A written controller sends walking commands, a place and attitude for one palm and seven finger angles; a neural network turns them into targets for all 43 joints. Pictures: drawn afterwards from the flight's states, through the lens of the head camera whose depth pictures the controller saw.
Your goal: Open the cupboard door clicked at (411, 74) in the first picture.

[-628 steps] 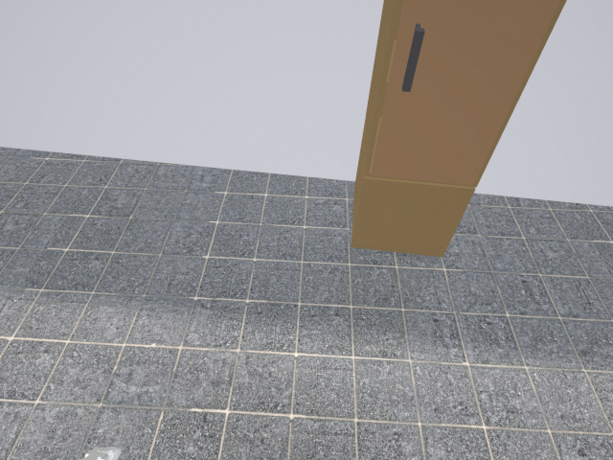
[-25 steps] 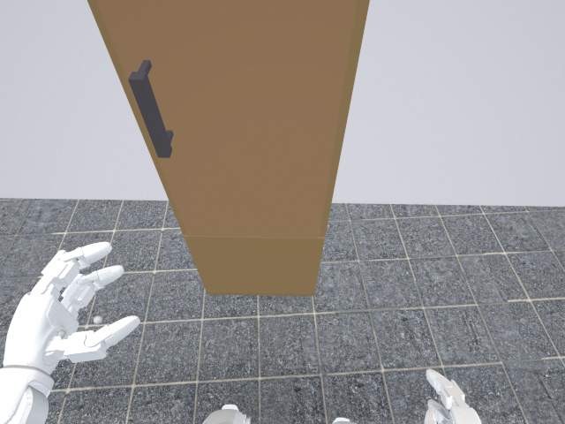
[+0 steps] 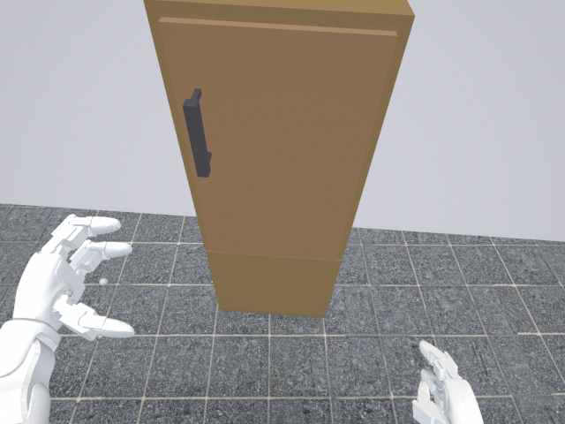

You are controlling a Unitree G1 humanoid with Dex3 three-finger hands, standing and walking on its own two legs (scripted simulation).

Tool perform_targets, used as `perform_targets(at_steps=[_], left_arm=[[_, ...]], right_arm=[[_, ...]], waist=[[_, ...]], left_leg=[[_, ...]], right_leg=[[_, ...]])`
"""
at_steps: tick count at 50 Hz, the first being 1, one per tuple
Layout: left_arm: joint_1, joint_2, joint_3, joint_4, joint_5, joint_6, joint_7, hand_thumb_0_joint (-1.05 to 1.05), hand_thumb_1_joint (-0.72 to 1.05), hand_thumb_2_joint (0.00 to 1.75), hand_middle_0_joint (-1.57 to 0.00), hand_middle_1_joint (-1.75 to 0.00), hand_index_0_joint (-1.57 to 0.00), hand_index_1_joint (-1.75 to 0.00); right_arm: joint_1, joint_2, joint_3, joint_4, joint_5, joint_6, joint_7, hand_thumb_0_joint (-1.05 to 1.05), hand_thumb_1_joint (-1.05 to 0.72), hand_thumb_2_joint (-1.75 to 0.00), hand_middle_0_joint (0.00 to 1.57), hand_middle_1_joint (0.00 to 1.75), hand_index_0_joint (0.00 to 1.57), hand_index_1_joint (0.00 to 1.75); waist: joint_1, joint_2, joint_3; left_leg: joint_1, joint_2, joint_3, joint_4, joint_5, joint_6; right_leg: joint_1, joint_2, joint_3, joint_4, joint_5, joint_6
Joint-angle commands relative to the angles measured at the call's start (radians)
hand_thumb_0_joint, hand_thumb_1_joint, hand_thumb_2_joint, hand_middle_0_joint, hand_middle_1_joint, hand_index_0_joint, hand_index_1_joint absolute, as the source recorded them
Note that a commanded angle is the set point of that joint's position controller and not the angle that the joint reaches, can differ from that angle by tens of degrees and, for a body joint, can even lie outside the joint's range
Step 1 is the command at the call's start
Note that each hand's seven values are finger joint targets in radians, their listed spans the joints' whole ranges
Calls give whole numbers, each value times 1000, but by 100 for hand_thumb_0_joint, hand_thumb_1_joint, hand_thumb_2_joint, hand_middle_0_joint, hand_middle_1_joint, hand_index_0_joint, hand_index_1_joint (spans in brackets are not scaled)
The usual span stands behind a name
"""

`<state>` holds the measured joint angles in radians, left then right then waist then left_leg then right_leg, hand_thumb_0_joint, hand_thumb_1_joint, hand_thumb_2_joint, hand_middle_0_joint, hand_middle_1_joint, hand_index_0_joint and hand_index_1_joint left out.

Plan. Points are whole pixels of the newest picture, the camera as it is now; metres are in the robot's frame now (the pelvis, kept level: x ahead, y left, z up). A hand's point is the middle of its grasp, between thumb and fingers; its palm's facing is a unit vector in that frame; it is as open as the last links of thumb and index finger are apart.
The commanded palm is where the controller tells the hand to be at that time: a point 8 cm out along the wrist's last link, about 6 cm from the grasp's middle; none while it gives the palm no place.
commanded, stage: raise the hand with hooked fingers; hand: left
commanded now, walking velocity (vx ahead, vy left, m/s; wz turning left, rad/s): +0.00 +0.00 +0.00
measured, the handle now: (200, 134) +0.56 +0.20 +0.10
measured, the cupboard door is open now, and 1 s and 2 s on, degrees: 0 0 0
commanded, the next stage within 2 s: move the hooked fingers beside the handle in 0.78 s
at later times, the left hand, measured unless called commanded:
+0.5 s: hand (101, 243) +0.30 +0.27 +0.11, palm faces +0.04 -1.00 -0.02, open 14.0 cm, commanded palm +0.27 +0.31 +0.12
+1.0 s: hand (113, 244) +0.30 +0.25 +0.11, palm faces +0.07 -1.00 -0.02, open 14.0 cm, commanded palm +0.28 +0.30 +0.12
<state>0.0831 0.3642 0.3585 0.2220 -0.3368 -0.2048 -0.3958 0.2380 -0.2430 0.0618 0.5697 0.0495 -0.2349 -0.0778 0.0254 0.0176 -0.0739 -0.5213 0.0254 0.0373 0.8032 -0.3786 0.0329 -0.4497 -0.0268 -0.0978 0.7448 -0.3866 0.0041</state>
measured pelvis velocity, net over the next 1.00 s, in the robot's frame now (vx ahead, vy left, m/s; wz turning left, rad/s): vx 0.00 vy -0.03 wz -0.01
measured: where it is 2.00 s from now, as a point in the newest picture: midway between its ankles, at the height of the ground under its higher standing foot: outside the picture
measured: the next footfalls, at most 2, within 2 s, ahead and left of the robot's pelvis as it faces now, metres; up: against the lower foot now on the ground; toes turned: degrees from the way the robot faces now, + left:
none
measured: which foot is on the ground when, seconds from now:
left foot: down 0.00-1.00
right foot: down 0.00-1.00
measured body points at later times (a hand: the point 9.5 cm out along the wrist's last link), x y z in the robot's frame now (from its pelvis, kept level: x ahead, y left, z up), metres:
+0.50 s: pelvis +0.00 -0.01 +0.01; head +0.02 +0.00 +0.46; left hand +0.29 +0.32 +0.12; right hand +0.15 -0.26 -0.06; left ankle +0.02 +0.09 -0.71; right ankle +0.00 -0.13 -0.71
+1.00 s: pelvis +0.00 -0.03 +0.01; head +0.01 -0.03 +0.46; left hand +0.29 +0.30 +0.12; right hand +0.16 -0.27 -0.07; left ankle +0.02 +0.09 -0.71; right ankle +0.00 -0.13 -0.71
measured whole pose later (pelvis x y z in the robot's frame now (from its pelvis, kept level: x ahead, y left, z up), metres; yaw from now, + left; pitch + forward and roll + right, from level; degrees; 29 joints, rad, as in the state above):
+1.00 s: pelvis +0.00 -0.03 +0.01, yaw -1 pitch +3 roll -1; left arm -0.13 0.42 0.44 0.45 -0.33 -0.14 -0.46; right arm 0.26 -0.27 0.06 0.60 0.06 -0.19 -0.10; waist 0.02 0.03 -0.05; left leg -0.43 0.04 0.04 0.69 -0.32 0.00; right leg -0.38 0.00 -0.09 0.67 -0.35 -0.03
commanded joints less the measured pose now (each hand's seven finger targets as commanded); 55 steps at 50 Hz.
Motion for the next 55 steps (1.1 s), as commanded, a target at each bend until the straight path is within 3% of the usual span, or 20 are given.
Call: perform_targets(at_steps=[1, 6, 8, 14, 18, 21, 24, 25, 27, 29, 33, 35, 38, 41, 43, 47, 48, 51, 55], left_arm=[[-273, 238, 97, -191, -13, -28, -14, 0, -50, 30, -30, -120, -30, -120], [-333, 275, 128, -133, -20, -4, -35, 0, -50, 30, -30, -120, -30, -120], [-382, 289, 127, -123, -19, 5, -48, 0, -50, 30, -30, -120, -30, -120], [-446, 344, 162, -63, -17, 31, -60, 0, -50, 30, -30, -120, -30, -120], [-376, 298, 138, -6, -29, 45, -80, 0, -50, 30, -30, -120, -30, -120], [-394, 314, 151, -46, -26, 36, -74, 0, -50, 30, -30, -120, -30, -120], [-403, 331, 168, -66, -23, 20, -58, 0, -50, 30, -30, -120, -30, -120], [-412, 331, 168, -85, -20, 12, -51, 0, -50, 30, -30, -120, -30, -120], [-421, 356, 188, -104, -18, -2, -38, 0, -50, 30, -30, -120, -30, -120], [-420, 334, 175, -90, -17, -4, -36, 0, -50, 30, -30, -120, -30, -120], [-422, 330, 167, -66, -21, -2, -47, 0, -50, 30, -30, -120, -30, -120], [-425, 326, 161, -64, -17, 3, -51, 0, -50, 30, -30, -120, -30, -120], [-412, 322, 164, -40, -26, 8, -56, 0, -50, 30, -30, -120, -30, -120], [-421, 313, 153, -41, -25, 6, -59, 0, -50, 30, -30, -120, -30, -120], [-417, 318, 159, -18, -30, 13, -61, 0, -50, 30, -30, -120, -30, -120], [-505, 376, 187, 6, -19, 1, -59, 0, -50, 30, -30, -120, -30, -120], [-549, 354, 165, 8, -17, -4, -62, 0, -50, 30, -30, -120, -30, -120], [-603, 384, 175, 80, -9, -18, -71, 0, -50, 30, -30, -120, -30, -120], [-644, 363, 138, 114, -4, -33, -88, 0, -50, 30, -30, -120, -30, -120]], right_arm=[[-31, -164, -68, -131, 4, -40, -23, 0, -90, -90, 20, 30, 20, 30], [-33, -165, -61, -125, 4, -33, -31, 0, -90, -90, 20, 30, 20, 30], [-36, -165, -55, -124, 5, -31, -33, 0, -90, -90, 20, 30, 20, 30], [-28, -170, -57, -119, 8, -28, -40, 0, -90, -90, 20, 30, 20, 30], [-23, -175, -62, -123, 11, -26, -31, 0, -90, -90, 20, 30, 20, 30], [-20, -175, -69, -128, 9, -23, -24, 0, -90, -90, 20, 30, 20, 30], [-16, -173, -70, -129, 7, -19, -22, 0, -90, -90, 20, 30, 20, 30], [-18, -172, -70, -131, 7, -19, -22, 0, -90, -90, 20, 30, 20, 30], [-15, -171, -71, -129, 3, -18, -24, 0, -90, -90, 20, 30, 20, 30], [-19, -166, -70, -126, 6, -17, -26, 0, -90, -90, 20, 30, 20, 30], [-20, -169, -69, -123, 8, -16, -32, 0, -90, -90, 20, 30, 20, 30], [-22, -167, -68, -122, 9, -16, -33, 0, -90, -90, 20, 30, 20, 30], [-22, -167, -69, -123, 10, -14, -33, 0, -90, -90, 20, 30, 20, 30], [-26, -165, -69, -121, 12, -13, -34, 0, -90, -90, 20, 30, 20, 30], [-26, -167, -68, -124, 11, -10, -33, 0, -90, -90, 20, 30, 20, 30], [-18, -171, -66, -110, 10, 0, -36, 0, -90, -90, 20, 30, 20, 30], [-26, -166, -64, -111, 11, -1, -37, 0, -90, -90, 20, 30, 20, 30], [-11, -171, -66, -95, 13, 7, -42, 0, -90, -90, 20, 30, 20, 30], [-5, -172, -68, -97, 14, 9, -41, 0, -90, -90, 20, 30, 20, 30]], waist=[[-17, 98, -162], [-14, 67, -171], [-13, 105, -164], [-11, 76, -175], [-3, 41, -161], [-2, 74, -180], [-3, 61, -177], [-2, 92, -175], [-1, 73, -188], [-8, 94, -174], [-11, 59, -168], [-9, 85, -171], [-11, 37, -169], [-12, 57, -165], [-13, 1, -158], [-23, 22, -152], [-31, 45, -155], [-37, 50, -163], [-36, 68, -207]], left_leg=[[204, -5, -90, -186, 210, -24], [229, -5, -92, -204, 232, -24], [240, -7, -90, -213, 239, -26], [264, -8, -86, -237, 233, -20], [244, -14, -70, -228, 266, -16], [253, -16, -63, -224, 281, -15], [247, -15, -55, -224, 274, -13], [248, -17, -54, -224, 267, -14], [255, -17, -52, -220, 274, -10], [252, -17, -45, -223, 253, -11], [239, -18, -40, -219, 244, -6], [241, -21, -38, -218, 246, -7], [231, -21, -34, -210, 251, -5], [230, -23, -31, -208, 244, -6], [207, -23, -28, -200, 239, -3], [190, -23, -26, -188, 227, -4], [197, -25, -24, -187, 223, -3], [185, -24, -24, -180, 212, -5], [207, -25, -27, -173, 227, -1]], right_leg=[[10, 53, 14, -107, 175, -32], [40, 53, 15, -133, 199, -33], [51, 52, 19, -143, 205, -37], [78, 50, 24, -175, 208, -35], [96, 49, 28, -179, 255, -35], [96, 46, 32, -176, 269, -33], [104, 49, 39, -179, 267, -32], [99, 47, 42, -180, 258, -33], [116, 49, 48, -181, 269, -33], [104, 47, 50, -186, 255, -29], [113, 43, 60, -192, 263, -25], [112, 41, 60, -190, 269, -26], [119, 41, 67, -191, 285, -21], [111, 39, 69, -191, 280, -20], [122, 36, 81, -194, 284, -14], [117, 32, 96, -191, 269, -13], [106, 31, 100, -192, 268, -13], [104, 28, 106, -190, 256, -12], [99, 31, 103, -177, 276, -17]])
